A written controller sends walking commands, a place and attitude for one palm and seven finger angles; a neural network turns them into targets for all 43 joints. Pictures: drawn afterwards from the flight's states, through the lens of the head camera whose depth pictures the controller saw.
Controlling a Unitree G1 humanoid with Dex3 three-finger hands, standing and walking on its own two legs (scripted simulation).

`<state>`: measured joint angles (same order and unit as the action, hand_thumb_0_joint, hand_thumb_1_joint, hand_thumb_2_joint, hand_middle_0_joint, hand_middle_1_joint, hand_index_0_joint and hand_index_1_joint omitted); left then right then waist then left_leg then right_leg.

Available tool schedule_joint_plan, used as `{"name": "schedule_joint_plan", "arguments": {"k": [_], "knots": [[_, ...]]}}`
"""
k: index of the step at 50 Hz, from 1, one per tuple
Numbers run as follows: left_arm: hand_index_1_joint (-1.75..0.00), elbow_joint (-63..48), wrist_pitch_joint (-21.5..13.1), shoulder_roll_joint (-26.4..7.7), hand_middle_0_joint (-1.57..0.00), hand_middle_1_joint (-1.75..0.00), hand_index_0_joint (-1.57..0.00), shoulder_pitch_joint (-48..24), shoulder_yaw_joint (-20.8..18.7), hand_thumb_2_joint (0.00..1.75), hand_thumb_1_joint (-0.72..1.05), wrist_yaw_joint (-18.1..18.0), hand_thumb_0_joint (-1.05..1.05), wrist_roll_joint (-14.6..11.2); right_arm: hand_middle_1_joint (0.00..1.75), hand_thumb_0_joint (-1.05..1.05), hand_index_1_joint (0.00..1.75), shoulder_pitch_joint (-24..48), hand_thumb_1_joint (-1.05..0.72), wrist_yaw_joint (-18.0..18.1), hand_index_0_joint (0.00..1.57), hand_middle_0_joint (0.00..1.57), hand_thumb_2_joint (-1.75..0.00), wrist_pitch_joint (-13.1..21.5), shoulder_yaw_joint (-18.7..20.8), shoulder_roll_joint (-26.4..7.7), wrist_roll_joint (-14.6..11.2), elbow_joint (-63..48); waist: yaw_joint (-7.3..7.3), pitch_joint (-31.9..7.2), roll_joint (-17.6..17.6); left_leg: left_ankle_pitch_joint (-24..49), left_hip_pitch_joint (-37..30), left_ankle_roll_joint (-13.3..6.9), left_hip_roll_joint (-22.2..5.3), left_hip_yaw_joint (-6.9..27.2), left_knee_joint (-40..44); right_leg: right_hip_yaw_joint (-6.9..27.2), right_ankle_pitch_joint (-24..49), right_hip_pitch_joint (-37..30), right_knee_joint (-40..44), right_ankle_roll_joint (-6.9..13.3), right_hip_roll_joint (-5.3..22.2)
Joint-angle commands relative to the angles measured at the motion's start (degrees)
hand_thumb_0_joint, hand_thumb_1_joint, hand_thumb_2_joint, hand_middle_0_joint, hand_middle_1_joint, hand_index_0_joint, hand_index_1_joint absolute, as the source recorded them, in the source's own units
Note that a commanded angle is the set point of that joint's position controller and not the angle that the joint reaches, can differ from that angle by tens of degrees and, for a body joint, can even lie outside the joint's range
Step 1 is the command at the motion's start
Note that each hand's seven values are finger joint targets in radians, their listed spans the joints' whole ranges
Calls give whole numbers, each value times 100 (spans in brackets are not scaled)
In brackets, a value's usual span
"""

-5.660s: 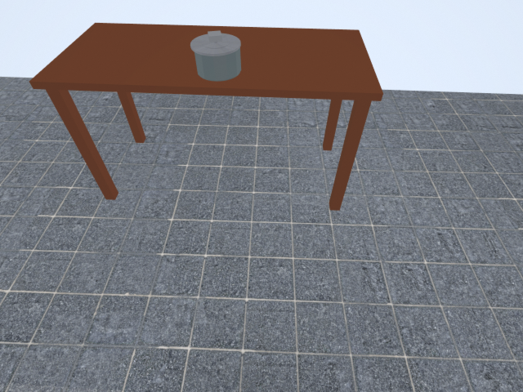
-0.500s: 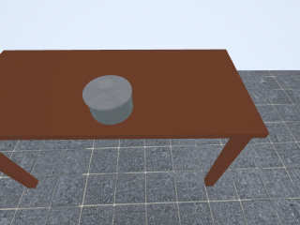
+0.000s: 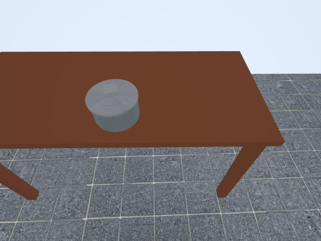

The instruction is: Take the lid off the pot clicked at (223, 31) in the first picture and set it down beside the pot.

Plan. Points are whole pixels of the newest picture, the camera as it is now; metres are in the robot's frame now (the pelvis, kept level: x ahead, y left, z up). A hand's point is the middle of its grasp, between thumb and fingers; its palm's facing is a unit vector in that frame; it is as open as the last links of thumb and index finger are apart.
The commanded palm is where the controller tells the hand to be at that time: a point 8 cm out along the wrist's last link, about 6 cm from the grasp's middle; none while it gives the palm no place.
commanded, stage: shuffle to correct the standing spot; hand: left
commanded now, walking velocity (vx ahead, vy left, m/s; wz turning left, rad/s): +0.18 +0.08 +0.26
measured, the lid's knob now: (110, 90) +0.55 +0.20 +0.03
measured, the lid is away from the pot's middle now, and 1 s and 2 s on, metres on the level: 0.00 0.00 0.00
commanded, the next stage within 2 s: come to a stop and stand still in 0.52 s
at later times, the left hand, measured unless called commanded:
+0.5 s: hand out of the picture +0.05 +0.20 -0.18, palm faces +0.08 -0.97 -0.21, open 7.4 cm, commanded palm none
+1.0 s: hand out of the picture +0.14 +0.22 -0.18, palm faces +0.08 -0.97 -0.21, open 7.4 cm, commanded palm none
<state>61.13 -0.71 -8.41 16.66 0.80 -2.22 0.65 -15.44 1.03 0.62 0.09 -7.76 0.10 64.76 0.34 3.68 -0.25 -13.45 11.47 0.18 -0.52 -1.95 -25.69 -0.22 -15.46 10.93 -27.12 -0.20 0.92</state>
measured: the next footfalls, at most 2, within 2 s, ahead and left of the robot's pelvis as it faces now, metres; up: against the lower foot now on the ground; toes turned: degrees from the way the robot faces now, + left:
right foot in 0.94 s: +0.16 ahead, -0.09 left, +0.00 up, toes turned +0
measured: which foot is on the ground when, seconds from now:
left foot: down 0.00-1.00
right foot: down 0.00-0.66, up 0.68-0.92, down 0.94-1.00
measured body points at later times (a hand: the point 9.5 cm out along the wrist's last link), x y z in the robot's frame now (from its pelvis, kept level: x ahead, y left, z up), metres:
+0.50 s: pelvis +0.05 +0.02 -0.01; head +0.08 +0.02 +0.44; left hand +0.05 +0.25 -0.16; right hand +0.03 -0.19 -0.17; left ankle +0.01 +0.12 -0.73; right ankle +0.00 -0.10 -0.74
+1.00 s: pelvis +0.10 +0.04 +0.00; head +0.13 +0.04 +0.44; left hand +0.14 +0.27 -0.16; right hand +0.15 -0.19 -0.16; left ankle +0.07 +0.15 -0.74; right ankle +0.12 -0.09 -0.74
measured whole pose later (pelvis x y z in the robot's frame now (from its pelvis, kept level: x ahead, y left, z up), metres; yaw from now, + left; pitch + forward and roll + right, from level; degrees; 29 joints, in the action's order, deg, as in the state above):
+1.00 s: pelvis +0.10 +0.04 +0.00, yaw +4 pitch -1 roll +1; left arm 58.2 -0.2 -10.0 11.8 -0.1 -2.2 0.2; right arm -13.1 2.5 -0.4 0.3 -8.9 -0.5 61.0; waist 0.5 4.0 0.9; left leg -17.1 9.6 -0.4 0.3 -2.4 -28.3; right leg -3.4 -14.2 14.0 -30.1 -0.5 3.2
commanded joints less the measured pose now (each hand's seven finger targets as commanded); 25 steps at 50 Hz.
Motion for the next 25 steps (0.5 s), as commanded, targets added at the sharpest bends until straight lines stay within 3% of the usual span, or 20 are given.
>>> {"name": "schedule_joint_plan", "arguments": {"k": [1, 4, 6, 9, 10, 12, 13, 15, 17, 19, 20, 21, 22, 23, 24, 25], "knots": [[-30, -139, -86, -634, -20, -30, -20, 443, -134, 90, 90, -46, 0, 6, 30, 0, 30, -486, -90, 43, 20, 20, -90, 57, 87, -509, 13, -102, -31, -10, 56, 657, -138, -177, -501, 537, 320, 509, 609, 276, 578, 217, 589], [-30, -216, -30, -827, -20, -30, -20, 436, -229, 90, 90, -21, 0, 27, 30, 0, 30, -483, -90, 20, 20, 20, -90, -8, 109, -534, 58, -205, -69, 187, 156, -341, 294, -162, -306, 411, 97, 669, -725, 355, 754, 344, 713], [-30, -276, 8, -966, -20, -30, -20, 442, -306, 90, 90, 2, 0, 37, 30, 0, 30, -477, -90, -4, 20, 20, -90, -43, 123, -489, 89, -292, -97, 359, 420, -745, 635, -115, -124, 243, -206, 874, -1447, 434, 964, 484, 903], [-30, -343, 20, -1037, -20, -30, -20, 433, -368, 90, 90, 15, 0, 40, 30, 0, 30, -584, -90, -15, 20, 20, -90, -36, 142, -417, 110, -368, -57, 438, 700, -703, 644, -77, -20, 70, -609, 1129, -1792, 628, 1159, 719, 1118], [-30, -392, 12, -1010, -20, -30, -20, 328, -368, 90, 90, 16, 0, 43, 30, 0, 30, -699, -90, -13, 20, 20, -90, -14, 132, -405, 115, -358, 15, 449, 638, -595, 489, -89, -56, 92, -503, 1027, -1647, 753, 1034, 720, 1065], [-30, -473, 6, -877, -20, -30, -20, 163, -348, 90, 90, 45, 0, 41, 30, 0, 30, -875, -90, -7, 20, 20, -90, 46, 125, -436, 103, -336, 61, 405, 17, -338, 181, -222, -221, 369, -22, 536, -1166, 892, 517, 548, 702], [-30, -518, -4, -733, -20, -30, -20, 137, -326, 90, 90, 59, 0, 45, 30, 0, 30, -960, -90, 1, 20, 20, -90, 89, 126, -533, 95, -314, 75, 346, -455, -180, 99, -371, -425, 733, 250, 240, -884, 939, 109, 417, 435], [-30, -464, -63, -480, -20, -30, -20, 310, -257, 90, 90, 65, 0, 58, 30, 0, 30, -1080, -90, 44, 20, 20, -90, 155, 145, -712, 64, -286, 1, 60, -1042, 348, -156, -782, -914, 1544, 780, -360, -576, 861, -671, 239, 88], [-30, -394, -110, -397, -20, -30, -20, 338, -204, 90, 90, 60, 0, 45, 30, 0, 30, -1045, -90, 84, 20, 20, -90, 192, 158, -734, 48, -320, -68, -43, -1057, 1497, -464, -1079, -1098, 1749, 819, -457, -911, 965, -1024, 204, 47], [-30, -302, -133, -347, -20, -30, -20, 453, -190, 90, 90, 55, 0, 27, 30, 0, 30, -908, -90, 103, 20, 20, -90, 196, 120, -690, 45, -357, -193, -61, -664, 2129, -306, -1056, -969, 1410, 463, -417, -755, 594, -511, 228, 171], [-30, -210, -160, -357, -20, -30, -20, 620, -205, 90, 90, 40, 0, 20, 30, 0, 30, -761, -90, 116, 20, 20, -90, 197, 95, -632, 28, -378, -290, -61, -399, 2257, -103, -900, -754, 1145, 96, -214, -24, 213, -42, 307, 283], [-30, -137, -194, -500, -20, -30, -20, 835, -250, 90, 90, 12, 0, 11, 30, 0, 30, -665, -90, 118, 20, 20, -90, 213, 79, -536, 5, -436, -350, -122, 24, 2166, 322, -661, -489, 799, -353, 275, 969, -339, 181, 481, 589], [-30, -97, -210, -790, -20, -30, -20, 1096, -337, 90, 90, 0, 0, -1, 30, 0, 30, -574, -90, 102, 20, 20, -90, 222, 74, -446, 3, -533, -441, -180, 561, 1464, 1071, -420, -203, 402, -782, 811, 1762, -1074, 427, 718, 1106], [-30, -43, -187, -1056, -20, -30, -20, 1229, -390, 90, 90, -2, 0, 1, 30, 0, 30, -488, -90, 91, 20, 20, -90, 200, 76, -419, 24, -592, -427, -199, 1036, 350, 1593, -201, 59, 25, -1385, 1356, 2091, -1407, 651, 1091, 1680], [-30, -47, -170, -1098, -20, -30, -20, 1210, -428, 90, 90, -12, 0, 16, 30, 0, 30, -337, -90, 86, 20, 20, -90, 151, 113, -426, 48, -637, -382, -156, 1283, -987, 1810, -93, 39, -98, -2015, 1599, 2315, -1405, 890, 1406, 2025], [-30, -115, -158, -1057, -20, -30, -20, 1062, -449, 90, 90, -28, 0, 59, 30, 0, 30, -236, -90, 70, 20, 20, -90, 135, 145, -424, 61, -678, -352, 6, 1227, -1517, 2035, -78, -79, -18, -2505, 1553, 2218, -1294, 1026, 1545, 2098]]}}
